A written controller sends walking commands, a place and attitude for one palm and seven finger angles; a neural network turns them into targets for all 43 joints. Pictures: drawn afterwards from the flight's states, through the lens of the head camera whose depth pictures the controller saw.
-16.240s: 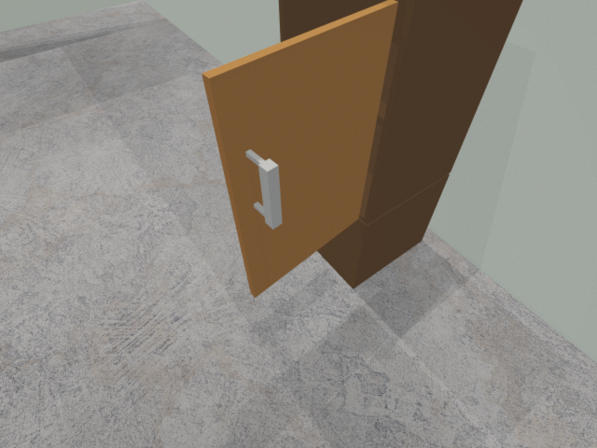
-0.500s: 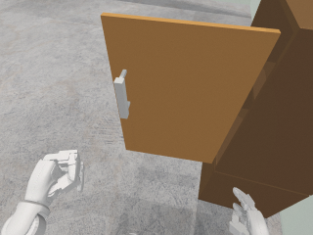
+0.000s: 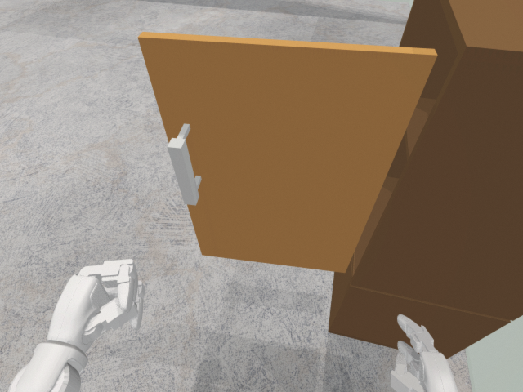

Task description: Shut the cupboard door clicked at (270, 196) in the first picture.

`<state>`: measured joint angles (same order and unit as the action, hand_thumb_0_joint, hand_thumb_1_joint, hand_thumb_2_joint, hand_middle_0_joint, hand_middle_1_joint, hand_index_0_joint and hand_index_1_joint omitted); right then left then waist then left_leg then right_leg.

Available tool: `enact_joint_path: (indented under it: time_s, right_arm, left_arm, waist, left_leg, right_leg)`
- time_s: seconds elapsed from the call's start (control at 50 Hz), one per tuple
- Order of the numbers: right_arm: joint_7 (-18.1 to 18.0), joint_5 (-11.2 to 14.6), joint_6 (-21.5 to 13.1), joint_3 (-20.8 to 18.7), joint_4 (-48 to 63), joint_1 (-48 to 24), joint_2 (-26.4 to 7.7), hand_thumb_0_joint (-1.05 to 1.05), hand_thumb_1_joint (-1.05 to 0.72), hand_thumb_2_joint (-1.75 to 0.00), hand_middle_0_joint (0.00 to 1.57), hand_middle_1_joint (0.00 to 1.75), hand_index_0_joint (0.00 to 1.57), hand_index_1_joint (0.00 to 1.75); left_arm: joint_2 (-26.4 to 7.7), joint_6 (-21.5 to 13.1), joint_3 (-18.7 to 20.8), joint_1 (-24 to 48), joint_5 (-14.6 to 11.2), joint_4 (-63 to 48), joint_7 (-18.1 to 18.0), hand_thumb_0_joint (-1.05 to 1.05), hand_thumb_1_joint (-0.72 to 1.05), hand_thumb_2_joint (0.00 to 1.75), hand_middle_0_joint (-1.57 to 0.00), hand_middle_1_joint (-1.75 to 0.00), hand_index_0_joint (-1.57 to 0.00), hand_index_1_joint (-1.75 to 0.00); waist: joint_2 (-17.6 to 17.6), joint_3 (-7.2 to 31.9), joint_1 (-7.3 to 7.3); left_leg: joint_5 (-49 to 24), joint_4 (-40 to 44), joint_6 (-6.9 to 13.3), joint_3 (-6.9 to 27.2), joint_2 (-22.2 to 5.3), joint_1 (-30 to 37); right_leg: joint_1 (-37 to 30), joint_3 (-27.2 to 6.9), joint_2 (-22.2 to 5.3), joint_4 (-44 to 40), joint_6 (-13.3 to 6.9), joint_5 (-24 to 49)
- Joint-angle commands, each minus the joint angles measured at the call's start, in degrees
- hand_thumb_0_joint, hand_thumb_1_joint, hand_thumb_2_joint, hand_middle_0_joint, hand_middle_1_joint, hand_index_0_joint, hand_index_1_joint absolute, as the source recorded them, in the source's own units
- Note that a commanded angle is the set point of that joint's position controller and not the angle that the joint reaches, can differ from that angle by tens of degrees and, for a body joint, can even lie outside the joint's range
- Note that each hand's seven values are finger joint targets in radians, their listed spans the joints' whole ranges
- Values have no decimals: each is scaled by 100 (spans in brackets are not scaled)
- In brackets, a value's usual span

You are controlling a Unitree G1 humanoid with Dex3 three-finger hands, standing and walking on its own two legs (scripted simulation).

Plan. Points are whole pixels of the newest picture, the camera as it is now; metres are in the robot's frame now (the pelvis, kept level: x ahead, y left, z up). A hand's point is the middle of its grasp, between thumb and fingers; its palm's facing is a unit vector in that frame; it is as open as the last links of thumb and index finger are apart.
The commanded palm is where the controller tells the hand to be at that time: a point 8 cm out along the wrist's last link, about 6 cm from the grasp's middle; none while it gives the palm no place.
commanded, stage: bring the fist close to the handle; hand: left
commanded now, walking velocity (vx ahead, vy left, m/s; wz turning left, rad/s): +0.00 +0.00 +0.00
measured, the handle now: (188, 165) +0.48 +0.16 +0.08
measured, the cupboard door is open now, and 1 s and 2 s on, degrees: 96 96 91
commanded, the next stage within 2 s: push the door shut along its arc in 1.42 s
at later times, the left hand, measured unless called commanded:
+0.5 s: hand (153, 257) +0.29 +0.17 +0.08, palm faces -0.09 -0.99 -0.05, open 3.1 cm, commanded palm +0.27 +0.22 +0.08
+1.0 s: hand (194, 217) +0.36 +0.13 +0.07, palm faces -0.11 -0.99 -0.04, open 3.1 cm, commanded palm +0.35 +0.18 +0.08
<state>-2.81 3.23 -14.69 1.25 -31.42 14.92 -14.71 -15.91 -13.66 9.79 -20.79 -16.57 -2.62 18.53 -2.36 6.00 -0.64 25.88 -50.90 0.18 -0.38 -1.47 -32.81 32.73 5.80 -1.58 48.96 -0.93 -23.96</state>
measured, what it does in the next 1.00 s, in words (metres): stands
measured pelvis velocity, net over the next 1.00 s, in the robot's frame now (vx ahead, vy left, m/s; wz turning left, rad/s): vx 0.01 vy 0.00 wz -0.03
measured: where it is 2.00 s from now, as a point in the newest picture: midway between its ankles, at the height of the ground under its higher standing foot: outside the picture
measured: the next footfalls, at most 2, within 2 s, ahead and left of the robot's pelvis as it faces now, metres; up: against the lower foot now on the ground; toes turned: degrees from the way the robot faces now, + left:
none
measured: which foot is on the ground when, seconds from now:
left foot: down 0.00-1.00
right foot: down 0.00-1.00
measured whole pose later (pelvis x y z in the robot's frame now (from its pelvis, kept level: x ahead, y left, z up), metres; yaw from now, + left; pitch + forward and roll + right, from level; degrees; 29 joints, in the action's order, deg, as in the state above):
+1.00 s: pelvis +0.01 +0.00 +0.00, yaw -2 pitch +10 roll +0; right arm -1.3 2.4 -6.5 1.2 -34.5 15.5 -13.9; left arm -12.9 -12.4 6.3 12.5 -10.8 23.6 8.9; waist -1.5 4.8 -2.8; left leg 24.8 -47.6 0.1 -2.6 -1.3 -32.2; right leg 33.9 3.5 -1.6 47.7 -0.9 -23.3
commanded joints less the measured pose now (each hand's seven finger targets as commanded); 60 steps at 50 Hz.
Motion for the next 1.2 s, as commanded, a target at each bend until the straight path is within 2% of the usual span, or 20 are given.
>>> enact_joint_path:
  time_s: [0.0, 0.04, 0.08, 0.14, 0.2, 0.24, 0.36, 0.48, 0.54, 0.58, 0.66, 0.74, 0.82, 0.84, 0.9, 0.94, 1.0, 1.04, 1.12, 1.18]
  right_arm:
    - [-98, -7, -348, -289, 921, -418, -677, 0, -90, -90, 20, 30, 20, 30]
    - [-121, -33, -334, -275, 821, -402, -698, 0, -90, -90, 20, 30, 20, 30]
    - [-121, -18, -333, -243, 764, -372, -692, 0, -90, -90, 20, 30, 20, 30]
    - [-148, -15, -310, -270, 670, -339, -762, 0, -90, -90, 20, 30, 20, 30]
    - [-149, 4, -279, -276, 711, -319, -769, 0, -90, -90, 20, 30, 20, 30]
    - [-160, -9, -242, -280, 709, -308, -791, 0, -90, -90, 20, 30, 20, 30]
    - [-104, -44, -139, -277, 765, -343, -703, 0, -90, -90, 20, 30, 20, 30]
    - [-27, -34, -21, -300, 709, -253, -736, 0, -90, -90, 20, 30, 20, 30]
    - [-53, -43, 54, -320, 650, -231, -788, 0, -90, -90, 20, 30, 20, 30]
    - [-50, -33, 56, -309, 667, -244, -741, 0, -90, -90, 20, 30, 20, 30]
    - [-59, -69, 83, -318, 548, -215, -718, 0, -90, -90, 20, 30, 20, 30]
    - [-18, -73, 231, -306, 407, -159, -736, 0, -90, -90, 20, 30, 20, 30]
    - [56, -56, 403, -305, 459, -138, -721, 0, -90, -90, 20, 30, 20, 30]
    - [57, -60, 460, -316, 436, -97, -753, 0, -90, -90, 20, 30, 20, 30]
    - [87, -53, 536, -333, 467, -73, -711, 0, -90, -90, 20, 30, 20, 30]
    - [62, -88, 586, -346, 390, -30, -742, 0, -90, -90, 20, 30, 20, 30]
    - [73, -87, 638, -351, 339, -8, -709, 0, -90, -90, 20, 30, 20, 30]
    - [81, -101, 685, -373, 307, 36, -726, 0, -90, -90, 20, 30, 20, 30]
    - [147, -63, 764, -395, 376, 43, -697, 0, -90, -90, 20, 30, 20, 30]
    - [126, -38, 836, -412, 393, 49, -750, 0, -90, -90, 20, 30, 20, 30]
  left_arm:
    - [-862, -479, 672, 562, -238, -1343, -65, 0, 90, 90, -130, -150, -130, -150]
    - [-983, -588, 759, 877, -226, -1303, -148, 0, 90, 90, -130, -150, -130, -150]
    - [-779, -648, 509, 1299, -194, -1097, -160, 0, 90, 90, -130, -150, -130, -150]
    - [-918, -618, 536, 1520, -125, -739, -106, 0, 90, 90, -130, -150, -130, -150]
    - [-777, -448, 328, 1730, -99, -529, 27, 0, 90, 90, -130, -150, -130, -150]
    - [-991, -331, 557, 1719, -126, -385, 24, 0, 90, 90, -130, -150, -130, -150]
    - [-897, -385, 624, 2040, -122, -445, -220, 0, 90, 90, -130, -150, -130, -150]
    - [-604, -357, 284, 2256, 53, -22, -349, 0, 90, 90, -130, -150, -130, -150]
    - [-775, -312, 303, 2778, 136, 81, -407, 0, 90, 90, -130, -150, -130, -150]
    - [-493, -346, -41, 3336, 187, -91, -441, 0, 90, 90, -130, -150, -130, -150]
    - [-588, -454, 52, 3885, 251, -95, -692, 0, 90, 90, -130, -150, -130, -150]
    - [-646, -387, 137, 4060, 382, 688, -884, 0, 90, 90, -130, -150, -130, -150]
    - [-397, -220, -54, 4233, 451, 1183, -927, 0, 90, 90, -130, -150, -130, -150]
    - [-584, -183, 104, 4265, 486, 1381, -953, 0, 90, 90, -130, -150, -130, -150]
    - [-328, -243, -122, 4802, 491, 1304, -989, 0, 90, 90, -130, -150, -130, -150]
    - [-653, -340, 153, 5073, 486, 1420, -1051, 0, 90, 90, -130, -150, -130, -150]
    - [-715, -559, 255, 5439, 486, 1496, -1099, 0, 90, 90, -130, -150, -130, -150]
    - [-886, -628, 396, 5237, 529, 1658, -1091, 0, 90, 90, -130, -150, -130, -150]
    - [-634, -610, 242, 4733, 487, 1816, -915, 0, 90, 90, -130, -150, -130, -150]
    - [-788, -531, 379, 4725, 409, 1994, -794, 0, 90, 90, -130, -150, -130, -150]
  waist:
    - [167, 886, 10]
    - [229, 746, -62]
    - [145, 503, -178]
    - [133, 558, -200]
    - [53, 875, -169]
    - [127, 1002, -108]
    - [113, 1265, -13]
    - [146, 889, -109]
    - [193, 872, -181]
    - [49, 1059, -263]
    - [-66, 1466, -221]
    - [176, 1308, -205]
    - [85, 1288, -159]
    - [263, 1256, -151]
    - [174, 1412, -204]
    - [329, 1472, -214]
    - [301, 1628, -202]
    - [233, 1712, -153]
    - [55, 1712, -98]
    - [422, 1432, -164]
  left_leg:
    - [-1384, 710, 105, 139, 168, 255]
    - [-1361, 645, 108, 143, 148, 202]
    - [-1139, 677, 105, 150, 147, 188]
    - [-1083, 629, 118, 143, 135, 181]
    - [-1221, 683, 118, 116, 155, 317]
    - [-1398, 661, 120, 119, 149, 292]
    - [-1832, 775, 90, 73, 159, 477]
    - [-1767, 855, 58, 48, 134, 442]
    - [-1551, 840, 69, 71, 115, 424]
    - [-1604, 856, 76, 96, 112, 633]
    - [-1798, 855, 57, 138, 90, 886]
    - [-1758, 896, 27, 128, 74, 734]
    - [-1789, 954, 7, 61, 97, 705]
    - [-1791, 959, 10, 73, 78, 649]
    - [-2003, 923, 10, 30, 80, 784]
    - [-2003, 887, 26, 23, 65, 749]
    - [-2083, 889, 22, -10, 90, 733]
    - [-2158, 879, 29, -44, 89, 755]
    - [-2287, 920, 28, -149, 127, 745]
    - [-2028, 968, 51, -157, 132, 543]
  right_leg:
    - [-823, -417, 6, -839, 76, 1197]
    - [-721, -454, 14, -843, 87, 1160]
    - [-473, -434, 29, -874, 92, 875]
    - [-453, -530, 9, -931, 88, 748]
    - [-607, -492, -14, -893, 95, 979]
    - [-801, -554, -38, -899, 101, 1210]
    - [-1038, -415, -22, -753, 84, 1838]
    - [-737, -317, 17, -749, 71, 1750]
    - [-634, -353, 24, -793, 66, 1464]
    - [-549, -326, 36, -745, 58, 1491]
    - [-614, -303, 51, -652, 29, 1584]
    - [-605, -282, 53, -637, 24, 1573]
    - [-652, -295, 45, -669, 8, 1694]
    - [-718, -294, 41, -685, 5, 1710]
    - [-736, -318, 50, -668, 13, 1986]
    - [-853, -369, 52, -698, 24, 2058]
    - [-992, -417, 48, -653, 20, 2244]
    - [-1091, -440, 47, -657, 18, 2335]
    - [-1229, -477, 39, -720, 19, 2649]
    - [-1255, -512, 28, -841, 63, 2583]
